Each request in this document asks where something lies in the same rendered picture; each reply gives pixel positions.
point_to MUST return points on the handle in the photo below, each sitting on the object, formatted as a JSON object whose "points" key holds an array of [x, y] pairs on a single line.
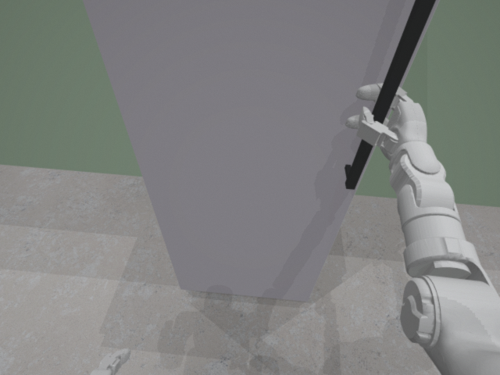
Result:
{"points": [[411, 34]]}

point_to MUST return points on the fridge door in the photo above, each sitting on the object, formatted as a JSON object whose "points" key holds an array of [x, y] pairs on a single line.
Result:
{"points": [[236, 112]]}

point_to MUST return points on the robot right forearm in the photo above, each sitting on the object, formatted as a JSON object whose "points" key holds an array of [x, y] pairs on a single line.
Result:
{"points": [[434, 237]]}

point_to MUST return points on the robot right hand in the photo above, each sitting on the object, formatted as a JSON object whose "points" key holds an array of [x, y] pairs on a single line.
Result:
{"points": [[407, 123]]}

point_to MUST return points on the robot right upper arm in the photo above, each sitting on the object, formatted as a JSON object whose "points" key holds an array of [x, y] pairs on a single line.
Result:
{"points": [[456, 321]]}

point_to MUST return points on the robot left hand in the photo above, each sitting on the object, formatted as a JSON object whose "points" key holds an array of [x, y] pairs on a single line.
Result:
{"points": [[112, 362]]}

